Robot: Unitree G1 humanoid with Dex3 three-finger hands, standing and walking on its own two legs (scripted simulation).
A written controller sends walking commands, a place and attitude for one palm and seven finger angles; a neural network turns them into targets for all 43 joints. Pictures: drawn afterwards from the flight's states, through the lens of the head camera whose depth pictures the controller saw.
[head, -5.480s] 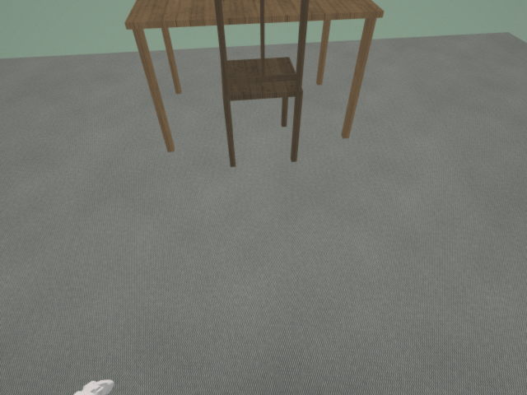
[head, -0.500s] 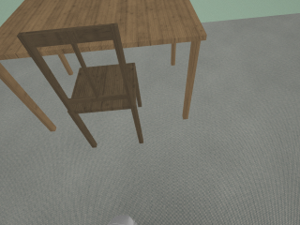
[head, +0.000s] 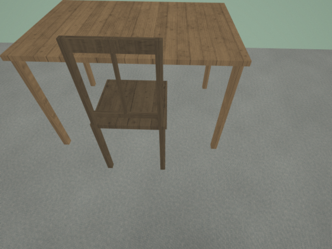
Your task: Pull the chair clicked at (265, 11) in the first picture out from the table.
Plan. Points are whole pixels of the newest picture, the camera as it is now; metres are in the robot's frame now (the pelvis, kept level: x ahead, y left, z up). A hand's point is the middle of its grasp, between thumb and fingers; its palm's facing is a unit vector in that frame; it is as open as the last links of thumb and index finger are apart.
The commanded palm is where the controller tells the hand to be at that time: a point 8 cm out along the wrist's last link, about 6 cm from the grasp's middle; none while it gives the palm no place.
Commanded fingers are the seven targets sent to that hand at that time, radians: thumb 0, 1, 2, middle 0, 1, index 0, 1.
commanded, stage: take the last steps up to it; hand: left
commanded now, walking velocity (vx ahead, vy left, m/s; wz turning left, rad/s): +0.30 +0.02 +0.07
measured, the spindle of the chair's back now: (119, 86) +0.75 +0.25 -0.07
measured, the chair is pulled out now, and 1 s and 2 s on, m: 0.00 0.00 0.00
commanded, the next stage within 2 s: come to a stop and stand still in 0.72 s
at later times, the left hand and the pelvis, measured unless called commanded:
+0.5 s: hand out of the picture +0.05 +0.16 -0.18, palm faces +0.16 -0.98 -0.14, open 7.4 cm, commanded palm none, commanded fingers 0.00 0.90 0.90 -0.20 -0.30 -0.20 -0.30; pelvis +0.15 +0.02 -0.01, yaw +3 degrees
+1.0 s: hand (106, 176) +0.37 +0.23 -0.17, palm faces +0.04 -0.98 -0.21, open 7.4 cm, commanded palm none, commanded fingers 0.00 0.90 0.90 -0.20 -0.30 -0.20 -0.30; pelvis +0.29 +0.05 -0.01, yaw +1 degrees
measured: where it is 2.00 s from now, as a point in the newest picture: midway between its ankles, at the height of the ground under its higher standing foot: outside the picture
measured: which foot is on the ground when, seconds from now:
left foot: down 0.00-0.08, up 0.10-0.52, down 0.54-1.00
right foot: up 0.00-0.04, down 0.06-0.54, up 0.56-0.96, down 0.98-1.00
